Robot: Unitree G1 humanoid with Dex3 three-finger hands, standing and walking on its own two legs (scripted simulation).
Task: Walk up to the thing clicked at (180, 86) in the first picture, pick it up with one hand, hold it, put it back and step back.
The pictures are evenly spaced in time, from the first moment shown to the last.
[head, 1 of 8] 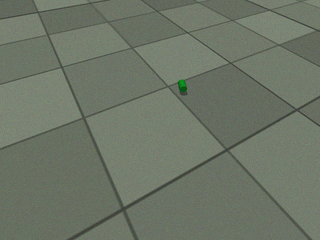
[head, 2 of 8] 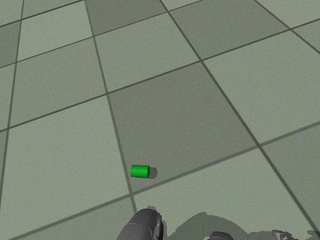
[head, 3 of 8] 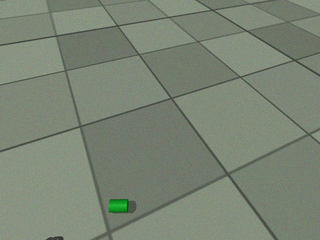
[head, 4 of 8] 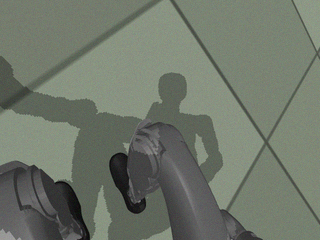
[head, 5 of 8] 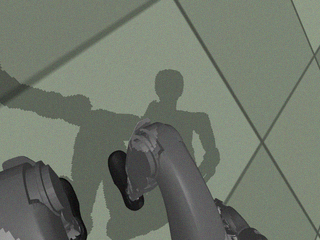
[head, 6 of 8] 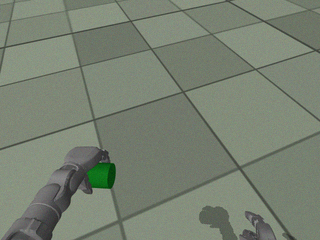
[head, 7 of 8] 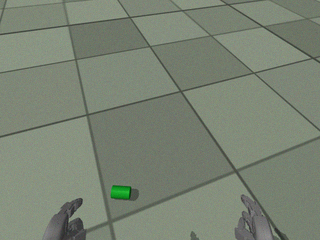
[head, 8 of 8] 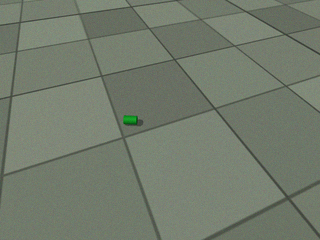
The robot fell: no
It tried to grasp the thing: yes
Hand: left
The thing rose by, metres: 0.68
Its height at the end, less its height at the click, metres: +0.00
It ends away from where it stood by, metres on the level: 0.02
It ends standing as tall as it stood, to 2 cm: yes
